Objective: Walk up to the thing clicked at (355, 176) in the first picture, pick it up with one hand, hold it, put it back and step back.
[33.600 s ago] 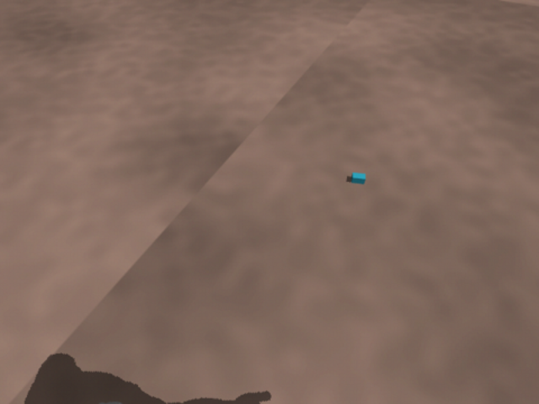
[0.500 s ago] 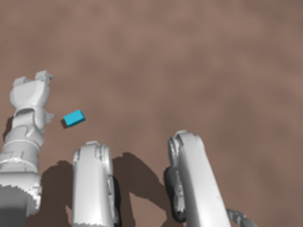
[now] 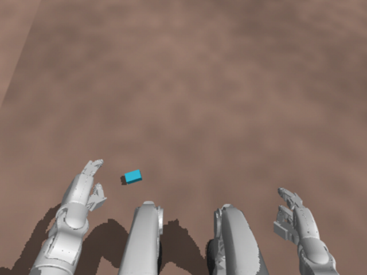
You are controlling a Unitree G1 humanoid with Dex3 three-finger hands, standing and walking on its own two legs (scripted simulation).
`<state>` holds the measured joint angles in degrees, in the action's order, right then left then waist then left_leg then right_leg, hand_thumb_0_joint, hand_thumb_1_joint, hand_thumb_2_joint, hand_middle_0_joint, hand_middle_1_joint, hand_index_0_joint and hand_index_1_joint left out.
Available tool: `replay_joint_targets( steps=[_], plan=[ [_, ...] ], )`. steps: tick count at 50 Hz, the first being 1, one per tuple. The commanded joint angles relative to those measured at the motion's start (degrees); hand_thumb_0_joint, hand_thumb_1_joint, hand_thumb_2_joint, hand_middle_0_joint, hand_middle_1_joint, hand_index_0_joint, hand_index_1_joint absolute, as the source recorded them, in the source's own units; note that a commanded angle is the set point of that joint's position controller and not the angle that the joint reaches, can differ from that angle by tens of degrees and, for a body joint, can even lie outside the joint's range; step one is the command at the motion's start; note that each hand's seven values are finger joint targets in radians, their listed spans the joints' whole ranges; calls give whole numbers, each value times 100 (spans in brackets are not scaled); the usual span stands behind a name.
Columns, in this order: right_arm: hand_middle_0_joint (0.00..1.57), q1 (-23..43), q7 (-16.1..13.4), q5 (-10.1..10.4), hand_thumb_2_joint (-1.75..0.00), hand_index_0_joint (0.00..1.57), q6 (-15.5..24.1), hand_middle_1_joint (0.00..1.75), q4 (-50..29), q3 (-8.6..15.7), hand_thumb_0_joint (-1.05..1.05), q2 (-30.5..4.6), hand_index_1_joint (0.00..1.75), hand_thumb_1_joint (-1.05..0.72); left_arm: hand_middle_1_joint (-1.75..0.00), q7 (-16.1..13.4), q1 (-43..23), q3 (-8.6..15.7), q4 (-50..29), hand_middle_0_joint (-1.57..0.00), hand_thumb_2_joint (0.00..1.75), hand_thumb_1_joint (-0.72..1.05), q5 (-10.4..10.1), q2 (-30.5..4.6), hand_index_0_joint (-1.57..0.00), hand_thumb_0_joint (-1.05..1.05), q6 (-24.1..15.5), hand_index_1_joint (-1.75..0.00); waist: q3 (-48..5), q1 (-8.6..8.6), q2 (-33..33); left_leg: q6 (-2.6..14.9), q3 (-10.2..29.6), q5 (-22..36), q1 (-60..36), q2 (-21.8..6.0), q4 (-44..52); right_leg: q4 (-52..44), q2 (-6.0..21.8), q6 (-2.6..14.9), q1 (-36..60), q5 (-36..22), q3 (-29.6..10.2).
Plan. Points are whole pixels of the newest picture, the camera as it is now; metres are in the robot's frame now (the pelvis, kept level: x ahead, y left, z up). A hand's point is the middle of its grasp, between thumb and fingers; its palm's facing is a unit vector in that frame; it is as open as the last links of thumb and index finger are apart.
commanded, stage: home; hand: left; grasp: from above
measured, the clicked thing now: (133, 176) +0.46 +0.23 -0.54
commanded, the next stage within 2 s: none
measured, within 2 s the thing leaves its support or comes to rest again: neither
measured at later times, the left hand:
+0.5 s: hand (72, 205) +0.23 +0.19 +0.11, palm faces +0.10 -0.97 -0.21, open 7.3 cm
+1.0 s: hand (70, 210) +0.22 +0.19 +0.11, palm faces +0.10 -0.98 -0.19, open 7.3 cm
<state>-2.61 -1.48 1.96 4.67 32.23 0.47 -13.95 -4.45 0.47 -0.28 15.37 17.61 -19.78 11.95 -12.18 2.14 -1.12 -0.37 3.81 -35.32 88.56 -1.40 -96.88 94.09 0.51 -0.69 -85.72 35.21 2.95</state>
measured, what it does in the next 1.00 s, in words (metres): rises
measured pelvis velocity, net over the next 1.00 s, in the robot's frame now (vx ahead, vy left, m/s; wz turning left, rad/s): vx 0.07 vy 0.00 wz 0.05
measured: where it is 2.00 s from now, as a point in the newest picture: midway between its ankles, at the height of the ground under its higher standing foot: outside the picture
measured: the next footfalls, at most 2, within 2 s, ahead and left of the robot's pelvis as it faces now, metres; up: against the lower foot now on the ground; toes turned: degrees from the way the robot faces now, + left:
none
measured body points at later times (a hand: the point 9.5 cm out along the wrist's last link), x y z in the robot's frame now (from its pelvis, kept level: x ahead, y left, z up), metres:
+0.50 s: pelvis +0.06 +0.00 +0.15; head +0.09 +0.01 +0.60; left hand +0.22 +0.24 +0.12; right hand +0.21 -0.24 +0.08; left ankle +0.07 +0.12 -0.52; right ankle +0.07 -0.13 -0.52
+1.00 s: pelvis +0.07 +0.00 +0.16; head +0.08 +0.01 +0.61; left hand +0.21 +0.24 +0.13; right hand +0.25 -0.23 +0.10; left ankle +0.07 +0.12 -0.52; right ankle +0.07 -0.13 -0.52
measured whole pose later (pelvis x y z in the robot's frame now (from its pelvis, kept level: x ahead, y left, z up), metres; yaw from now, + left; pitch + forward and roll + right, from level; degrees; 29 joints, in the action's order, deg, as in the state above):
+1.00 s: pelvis +0.07 +0.00 +0.16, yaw +3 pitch +10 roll -3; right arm -16.3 -10.6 0.0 14.3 31.0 -2.2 -12.4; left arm -1.1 28.7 1.7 -7.0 -3.1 -12.7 25.9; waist -9.4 2.1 -2.4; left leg -0.4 3.2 -28.0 39.3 -1.6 -57.7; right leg 53.6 0.3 -0.7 -35.8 27.3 3.5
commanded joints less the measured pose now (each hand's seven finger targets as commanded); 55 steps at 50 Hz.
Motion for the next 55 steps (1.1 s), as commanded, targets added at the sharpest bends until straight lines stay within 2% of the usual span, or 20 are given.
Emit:
replay_joint_targets(
  steps=[1, 4, 5, 6, 8, 13, 15, 17, 18, 26, 30, 31, 32, 36, 37, 45, 48, 50, 53, 55],
  plan=[
    [20, -337, -241, 42, -90, 20, 370, 30, -717, 252, 0, -792, 30, -90, -30, -108, -226, 417, -1687, -20, 90, 90, -722, -703, -20, 0, 54, -30, -1971, 216, -498, 151, 91, -14, -2680, 52, 2290, -2060, -142, 175, 1840, -339, -80],
    [20, -539, -353, 43, -90, 20, 470, 30, -772, 185, 0, -683, 30, -90, -30, -138, 378, 487, -1857, -20, 90, 90, -1104, -571, -20, 0, 209, -30, -1874, 232, -416, 138, 67, 611, -3140, 63, 2604, -2454, -146, 171, 2480, -825, -82],
    [20, -572, -388, 43, -90, 20, 491, 30, -797, 152, 0, -651, 30, -90, -30, -147, 550, 517, -1901, -20, 90, 90, -1215, -545, -20, 0, 284, -30, -1753, 168, -341, 149, 50, 619, -3216, 74, 2747, -2635, -142, 173, 2658, -817, -88],
    [20, -630, -426, 52, -90, 20, 515, 30, -817, 126, 0, -622, 30, -90, -30, -144, 674, 463, -1987, -20, 90, 90, -1295, -464, -20, 0, 345, -30, -1637, 200, -399, 140, 34, 757, -3394, 65, 2892, -2790, -148, 175, 2826, -929, -95],
    [20, -722, -524, 44, -90, 20, 577, 30, -857, 86, 0, -598, 30, -90, -30, -147, 940, 540, -2163, -20, 90, 90, -1475, -350, -20, 0, 466, -30, -1551, 179, -373, 135, 29, 895, -3708, 65, 3165, -3082, -151, 175, 3166, -1036, -99],
    [20, -985, -745, 31, -90, 20, 705, 30, -957, -31, 0, -515, 30, -90, -30, -126, 1660, 556, -2566, -20, 90, 90, -1869, -28, -20, 0, 845, -30, -1146, 167, -365, 86, 110, 1270, -4422, 50, 3918, -3733, -168, 140, 3928, -1388, -7],
    [20, -1061, -825, 2, -90, 20, 764, 30, -1029, -40, 0, -513, 30, -90, -30, -106, 1932, 644, -2848, -20, 90, 90, -1983, -4, -20, 0, 963, -30, -980, 93, -540, 74, 38, 1432, -4719, 56, 4176, -3979, -182, 139, 4181, -1543, 14],
    [20, -1107, -892, -5, -90, 20, 828, 30, -1084, -66, 0, -467, 30, -90, -30, -70, 2154, 579, -3074, -20, 90, 90, -2090, 101, -20, 0, 1073, -30, -750, 114, -425, 70, 43, 1580, -4868, 46, 4392, -4248, -189, 116, 4468, -1668, 67],
    [20, -1126, -921, -6, -90, 20, 864, 30, -1127, -68, 0, -465, 30, -90, -30, -63, 2323, 647, -3196, -20, 90, 90, -2134, 94, -20, 0, 1116, -30, -674, 48, -393, 78, 34, 1574, -4928, 62, 4492, -4354, -184, 110, 4573, -1664, 73],
    [20, -1200, -1020, -86, -90, 20, 1098, 30, -1192, -8, 0, -486, 30, -90, -30, 169, 2936, 535, -3393, -20, 90, 90, -2142, 235, -20, 0, 1268, -30, -155, 89, -79, 135, -115, 1922, -5228, 129, 4757, -4862, -199, 84, 4980, -1866, 134],
    [20, -1180, -1012, -119, -90, 20, 1188, 30, -1135, 37, 0, -532, 30, -90, -30, 272, 2785, 518, -3321, -20, 90, 90, -2098, 203, -20, 0, 1243, -30, 8, 159, -140, 124, -147, 1889, -5346, 134, 4854, -4907, -206, 84, 4938, -1807, 136],
    [20, -1159, -1009, -122, -90, 20, 1217, 30, -1133, 44, 0, -552, 30, -90, -30, 290, 2752, 531, -3297, -20, 90, 90, -2089, 186, -20, 0, 1231, -30, 118, 116, -53, 133, -150, 1801, -5292, 135, 4870, -4934, -198, 73, 4917, -1718, 140],
    [20, -1151, -1010, -134, -90, 20, 1244, 30, -1126, 55, 0, -543, 30, -90, -30, 300, 2623, 552, -3360, -20, 90, 90, -2083, 172, -20, 0, 1202, -30, 12, 153, -60, 133, -138, 1865, -5363, 138, 4845, -4925, -187, 69, 4967, -1785, 129],
    [20, -1096, -1001, -144, -90, 20, 1307, 30, -1098, 51, 0, -560, 30, -90, -30, 322, 2618, 587, -3385, -20, 90, 90, -2041, 124, -20, 0, 1162, -30, 49, 38, -141, 121, -159, 1846, -5415, 152, 4894, -4931, -169, 64, 5029, -1788, 110],
    [20, -1100, -1001, -160, -90, 20, 1321, 30, -1064, 67, 0, -553, 30, -90, -30, 326, 2585, 576, -3388, -20, 90, 90, -2025, 123, -20, 0, 1156, -30, -104, 89, -271, 114, -171, 1976, -5511, 160, 4846, -4909, -161, 74, 5050, -1910, 87],
    [20, -1100, -979, -188, -90, 20, 1320, 30, -986, 77, 0, -588, 30, -90, -30, 314, 2662, 560, -3344, -20, 90, 90, -2019, 124, -20, 0, 1097, -30, -248, 49, -245, 84, -119, 2428, -5674, 126, 4826, -4799, -190, 88, 5228, -2271, 109],
    [20, -1023, -981, -187, -90, 20, 1304, 30, -997, 43, 0, -568, 30, -90, -30, 295, 2659, 559, -3309, -20, 90, 90, -2016, 107, -20, 0, 1081, -30, -12, -1, -183, 95, -97, 2090, -5510, 124, 4909, -4872, -196, 82, 5122, -1981, 133],
    [20, -1007, -983, -185, -90, 20, 1313, 30, -1007, 38, 0, -559, 30, -90, -30, 299, 2693, 521, -3245, -20, 90, 90, -2039, 171, -20, 0, 1091, -30, -110, 32, -117, 119, -107, 1999, -5506, 142, 4890, -4926, -179, 73, 5187, -1942, 112],
    [20, -1026, -989, -174, -90, 20, 1310, 30, -1011, 53, 0, -565, 30, -90, -30, 296, 2738, 548, -3315, -20, 90, 90, -2033, 128, -20, 0, 1098, -30, -189, -15, -99, 119, -132, 2187, -5528, 148, 4839, -4899, -166, 72, 5244, -2111, 89],
    [20, -1040, -988, -186, -90, 20, 1316, 30, -981, 52, 0, -571, 30, -90, -30, 303, 2673, 550, -3295, -20, 90, 90, -2030, 116, -20, 0, 1102, -30, -177, 23, -223, 98, -109, 2181, -5576, 122, 4883, -4855, -185, 91, 5199, -2067, 108]
  ],
)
